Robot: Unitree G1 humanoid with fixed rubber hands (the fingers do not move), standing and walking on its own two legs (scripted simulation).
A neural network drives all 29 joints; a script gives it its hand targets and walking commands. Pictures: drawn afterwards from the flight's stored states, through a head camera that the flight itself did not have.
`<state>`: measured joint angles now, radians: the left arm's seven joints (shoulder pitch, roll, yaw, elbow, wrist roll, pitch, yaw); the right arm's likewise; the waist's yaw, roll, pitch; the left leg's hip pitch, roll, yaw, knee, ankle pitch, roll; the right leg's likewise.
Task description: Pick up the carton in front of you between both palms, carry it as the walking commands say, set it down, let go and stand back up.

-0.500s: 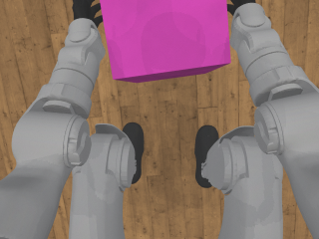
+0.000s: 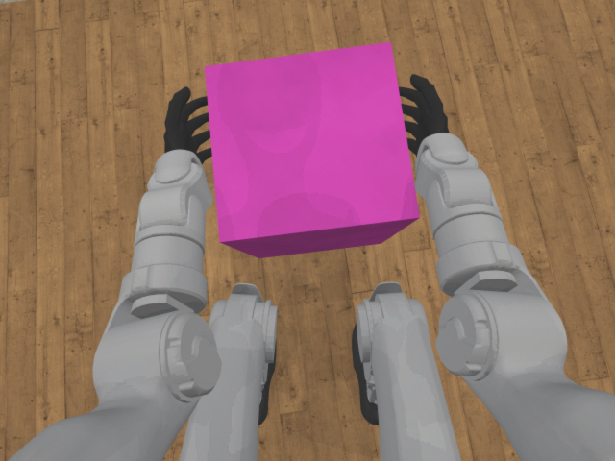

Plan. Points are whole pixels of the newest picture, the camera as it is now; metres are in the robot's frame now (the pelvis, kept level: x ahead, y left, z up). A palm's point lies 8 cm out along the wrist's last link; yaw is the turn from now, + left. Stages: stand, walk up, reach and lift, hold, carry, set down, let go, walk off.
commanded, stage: reach and lift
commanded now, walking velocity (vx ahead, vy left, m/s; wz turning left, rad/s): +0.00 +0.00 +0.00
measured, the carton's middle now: (310, 173) +0.48 +0.00 -0.13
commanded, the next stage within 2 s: none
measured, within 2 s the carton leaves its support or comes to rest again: neither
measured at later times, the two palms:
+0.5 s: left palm (121, 115) +0.45 +0.15 +0.09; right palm (489, 102) +0.46 -0.14 +0.08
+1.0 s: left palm out of the picture +0.42 +0.15 +0.25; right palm out of the picture +0.42 -0.15 +0.24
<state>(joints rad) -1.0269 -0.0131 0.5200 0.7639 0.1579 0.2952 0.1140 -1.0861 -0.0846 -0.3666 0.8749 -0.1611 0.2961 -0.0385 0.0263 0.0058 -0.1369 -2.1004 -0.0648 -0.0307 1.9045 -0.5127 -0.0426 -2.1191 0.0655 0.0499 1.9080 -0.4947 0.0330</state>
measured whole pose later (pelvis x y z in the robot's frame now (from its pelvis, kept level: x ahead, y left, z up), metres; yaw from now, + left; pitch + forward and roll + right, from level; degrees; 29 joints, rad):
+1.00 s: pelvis +0.09 +0.00 +0.27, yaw -1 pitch +16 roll +0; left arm -0.40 -0.14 0.35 0.54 0.19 0.35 0.04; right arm -0.38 0.12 -0.30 0.54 -0.19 0.36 -0.03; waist 0.01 0.01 -0.17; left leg -0.83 -0.04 -0.06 0.94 -0.39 -0.01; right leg -0.84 0.04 0.06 0.94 -0.39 0.01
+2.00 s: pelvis +0.10 +0.00 +0.33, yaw -1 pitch -5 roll +0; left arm -0.31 -0.17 0.29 0.33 0.30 0.63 -0.01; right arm -0.29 0.16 -0.26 0.32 -0.29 0.65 0.02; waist 0.00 0.00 0.03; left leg -0.11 -0.02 -0.07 0.41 -0.21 0.00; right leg -0.12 0.02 0.07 0.40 -0.20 0.00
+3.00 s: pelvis +0.10 +0.00 +0.33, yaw -1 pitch -8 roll +0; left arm -0.31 -0.16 0.27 0.25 0.29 0.74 -0.02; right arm -0.29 0.16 -0.23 0.24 -0.28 0.76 0.02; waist 0.00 0.00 0.04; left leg -0.05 -0.02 -0.07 0.38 -0.19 0.00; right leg -0.05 0.02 0.07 0.38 -0.18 0.00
